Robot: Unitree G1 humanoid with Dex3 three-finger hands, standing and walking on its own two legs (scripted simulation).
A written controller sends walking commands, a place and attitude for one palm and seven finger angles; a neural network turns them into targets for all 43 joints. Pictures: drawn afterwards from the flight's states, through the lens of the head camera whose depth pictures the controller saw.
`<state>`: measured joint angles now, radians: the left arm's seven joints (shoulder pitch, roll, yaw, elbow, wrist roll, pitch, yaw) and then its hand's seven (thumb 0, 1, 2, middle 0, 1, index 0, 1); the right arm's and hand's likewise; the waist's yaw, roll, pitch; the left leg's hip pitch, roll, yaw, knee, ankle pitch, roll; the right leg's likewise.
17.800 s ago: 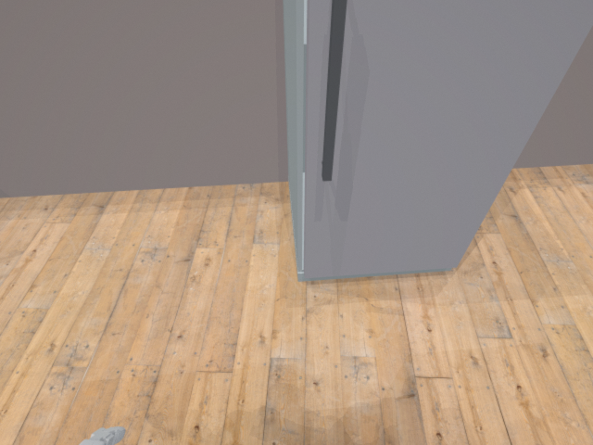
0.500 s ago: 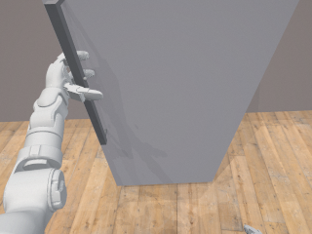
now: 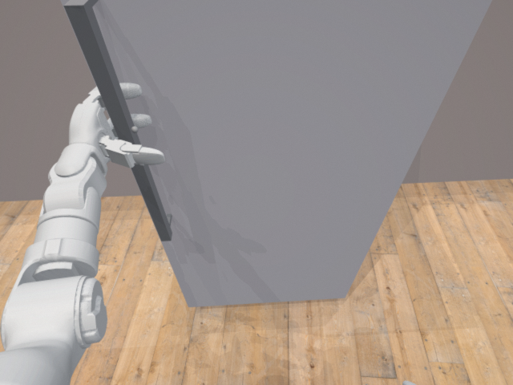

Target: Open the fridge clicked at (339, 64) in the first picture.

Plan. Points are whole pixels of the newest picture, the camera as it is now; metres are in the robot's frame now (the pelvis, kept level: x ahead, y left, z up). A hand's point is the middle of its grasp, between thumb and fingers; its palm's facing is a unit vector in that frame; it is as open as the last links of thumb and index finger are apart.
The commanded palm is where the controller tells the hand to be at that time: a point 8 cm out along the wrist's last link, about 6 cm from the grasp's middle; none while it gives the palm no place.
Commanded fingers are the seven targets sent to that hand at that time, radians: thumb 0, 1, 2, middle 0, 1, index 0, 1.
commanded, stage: grip the handle and tug to test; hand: left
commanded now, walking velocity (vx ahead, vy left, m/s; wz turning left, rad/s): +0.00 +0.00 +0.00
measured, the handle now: (139, 149) +0.48 +0.22 +0.12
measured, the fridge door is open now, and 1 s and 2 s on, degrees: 0 0 9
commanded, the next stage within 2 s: pull the door a little, standing still in 1.36 s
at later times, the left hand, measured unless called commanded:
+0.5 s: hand (135, 128) +0.44 +0.19 +0.19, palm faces +0.08 -1.00 +0.02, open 7.4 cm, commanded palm +0.41 +0.25 +0.19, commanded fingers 0.00 0.85 0.88 -0.44 -1.39 -0.44 -1.39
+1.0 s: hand (137, 131) +0.44 +0.19 +0.19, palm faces +0.09 -1.00 +0.01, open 5.1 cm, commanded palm +0.40 +0.25 +0.19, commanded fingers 0.00 0.90 0.90 -0.45 -1.40 -0.45 -1.40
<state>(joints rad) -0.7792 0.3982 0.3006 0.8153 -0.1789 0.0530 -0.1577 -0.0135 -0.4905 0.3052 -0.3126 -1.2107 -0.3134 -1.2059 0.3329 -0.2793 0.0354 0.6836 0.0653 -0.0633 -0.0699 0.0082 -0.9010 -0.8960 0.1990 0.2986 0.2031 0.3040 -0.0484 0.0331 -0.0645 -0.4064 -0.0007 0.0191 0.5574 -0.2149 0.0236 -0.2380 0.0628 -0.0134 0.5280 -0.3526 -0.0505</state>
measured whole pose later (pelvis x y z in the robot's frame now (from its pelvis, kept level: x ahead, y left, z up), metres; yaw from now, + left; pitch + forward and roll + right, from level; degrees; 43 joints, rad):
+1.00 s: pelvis +0.00 +0.00 +0.00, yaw -1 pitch +3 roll -1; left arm -0.72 0.39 0.30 0.73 -0.18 0.08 -0.13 0.02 0.76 0.81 -0.43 -1.40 -0.45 -1.40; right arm 0.32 -0.28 0.03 0.67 0.06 -0.06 -0.07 0.01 -0.90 -0.90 0.20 0.30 0.20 0.30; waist -0.05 0.03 -0.06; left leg -0.37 0.00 0.03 0.54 -0.22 0.03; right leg -0.21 0.07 0.00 0.51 -0.34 -0.05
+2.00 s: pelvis +0.06 +0.00 +0.01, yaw -2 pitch +0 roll +0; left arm -0.02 0.26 0.21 -0.23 -0.21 0.30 -0.07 0.00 0.69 0.75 -0.41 -1.40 -0.36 -1.40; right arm 0.18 -0.24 0.06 0.58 0.05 0.02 -0.05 0.01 -0.90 -0.90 0.20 0.30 0.20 0.30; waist 0.03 0.06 -0.10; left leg -0.20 0.00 0.05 0.48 -0.27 0.03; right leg -0.05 0.05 -0.02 0.45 -0.32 0.00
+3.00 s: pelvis -0.08 -0.18 -0.02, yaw +28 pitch +0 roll +0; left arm 0.08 0.22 -0.06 -0.57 0.00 -0.04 0.06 -0.08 0.60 0.74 -0.46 -1.40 -0.22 -1.30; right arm 0.12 -0.21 -0.04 0.59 -0.03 -0.10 -0.10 0.01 -0.90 -0.90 0.20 0.30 0.20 0.30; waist -0.06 -0.01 0.11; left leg -0.37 0.07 0.03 0.70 -0.31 0.00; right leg -0.48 -0.04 -0.15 0.86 -0.39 -0.01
